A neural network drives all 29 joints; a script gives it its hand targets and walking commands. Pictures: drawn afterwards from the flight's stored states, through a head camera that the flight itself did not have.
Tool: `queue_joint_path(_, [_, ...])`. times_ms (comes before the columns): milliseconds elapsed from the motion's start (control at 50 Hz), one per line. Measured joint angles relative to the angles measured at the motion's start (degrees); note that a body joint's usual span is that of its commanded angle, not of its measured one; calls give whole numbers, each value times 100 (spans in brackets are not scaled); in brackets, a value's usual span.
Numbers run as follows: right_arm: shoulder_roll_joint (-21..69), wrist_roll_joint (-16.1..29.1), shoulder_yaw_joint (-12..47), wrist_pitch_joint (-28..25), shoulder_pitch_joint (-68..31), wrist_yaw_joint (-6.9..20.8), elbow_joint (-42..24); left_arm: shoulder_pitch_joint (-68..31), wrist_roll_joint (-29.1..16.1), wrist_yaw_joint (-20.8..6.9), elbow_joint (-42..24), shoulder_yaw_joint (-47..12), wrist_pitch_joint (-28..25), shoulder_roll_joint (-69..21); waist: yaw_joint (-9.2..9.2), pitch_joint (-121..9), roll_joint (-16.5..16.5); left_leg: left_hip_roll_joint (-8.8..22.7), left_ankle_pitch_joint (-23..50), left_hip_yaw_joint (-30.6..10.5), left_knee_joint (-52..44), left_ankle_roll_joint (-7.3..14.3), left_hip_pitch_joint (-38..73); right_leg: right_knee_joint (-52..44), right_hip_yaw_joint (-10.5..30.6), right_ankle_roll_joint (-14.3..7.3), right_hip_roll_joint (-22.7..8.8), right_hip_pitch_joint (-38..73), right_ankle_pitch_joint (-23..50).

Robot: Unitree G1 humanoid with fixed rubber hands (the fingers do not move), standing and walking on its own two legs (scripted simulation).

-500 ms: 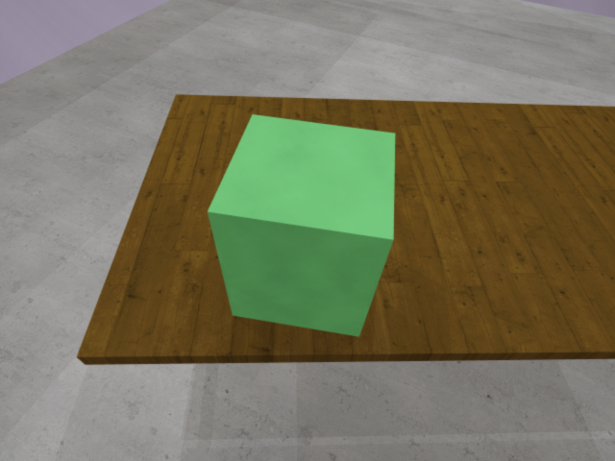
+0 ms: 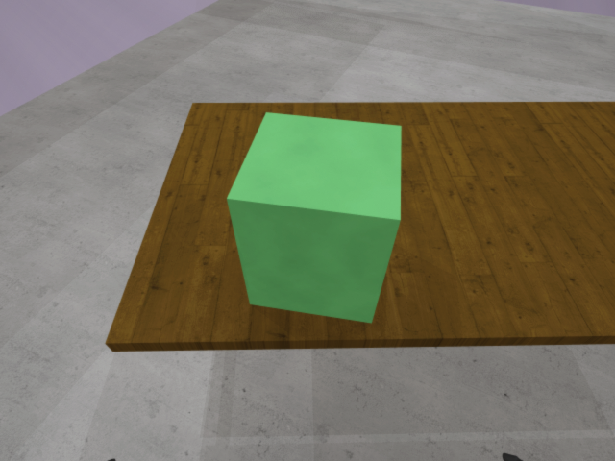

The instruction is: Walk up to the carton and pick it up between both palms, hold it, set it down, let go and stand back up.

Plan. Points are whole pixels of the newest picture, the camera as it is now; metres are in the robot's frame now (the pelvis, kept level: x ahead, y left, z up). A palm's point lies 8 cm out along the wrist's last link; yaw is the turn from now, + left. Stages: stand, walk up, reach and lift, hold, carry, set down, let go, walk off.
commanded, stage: walk up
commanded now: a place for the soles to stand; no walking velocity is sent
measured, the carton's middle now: (320, 220) +0.46 -0.01 +0.04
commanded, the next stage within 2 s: reach and lift in 1.26 s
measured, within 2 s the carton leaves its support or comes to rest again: neither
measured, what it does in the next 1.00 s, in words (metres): stands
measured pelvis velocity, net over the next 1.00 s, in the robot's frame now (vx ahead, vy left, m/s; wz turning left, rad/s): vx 0.02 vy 0.00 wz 0.01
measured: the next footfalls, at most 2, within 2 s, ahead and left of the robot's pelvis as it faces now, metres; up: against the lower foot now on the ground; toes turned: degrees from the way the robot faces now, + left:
none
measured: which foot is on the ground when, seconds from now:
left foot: down 0.00-1.00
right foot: down 0.00-1.00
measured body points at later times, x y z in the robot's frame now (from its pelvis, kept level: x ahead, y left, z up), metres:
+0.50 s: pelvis +0.00 -0.01 +0.00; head +0.02 +0.00 +0.45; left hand +0.05 +0.30 -0.13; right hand +0.09 -0.30 -0.13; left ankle +0.06 +0.11 -0.74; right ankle +0.01 -0.14 -0.74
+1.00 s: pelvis +0.02 +0.00 +0.00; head +0.04 +0.00 +0.45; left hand +0.10 +0.30 -0.13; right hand +0.11 -0.30 -0.13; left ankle +0.06 +0.11 -0.74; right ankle +0.01 -0.15 -0.74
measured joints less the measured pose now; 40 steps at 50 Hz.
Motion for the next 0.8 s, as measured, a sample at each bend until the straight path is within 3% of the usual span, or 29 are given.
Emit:
queue_joint_path(300, [-43,-10,-91,-27,342,81,22,439,53,-22,55,59,-68,36,-46,52,-157,19,141,-38,-112,-22,-200,-75,-4,-36,28,-199,103])
queue_joint_path(800, [-14,12,-4,-80,59,18,-71,223,21,-19,-147,3,-96,-55,25,33,-32,38,-134,-30,-31,-61,5,-102,12,-12,37,56,-112])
